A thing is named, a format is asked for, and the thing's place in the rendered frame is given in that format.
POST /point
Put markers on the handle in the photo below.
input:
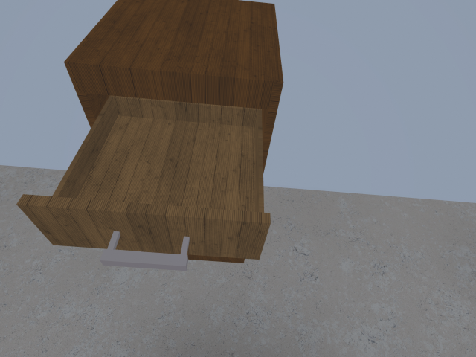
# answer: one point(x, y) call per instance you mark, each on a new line
point(140, 259)

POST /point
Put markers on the drawer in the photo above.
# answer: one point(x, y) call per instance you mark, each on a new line
point(159, 171)

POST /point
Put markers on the cabinet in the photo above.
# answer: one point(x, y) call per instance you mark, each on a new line
point(219, 52)

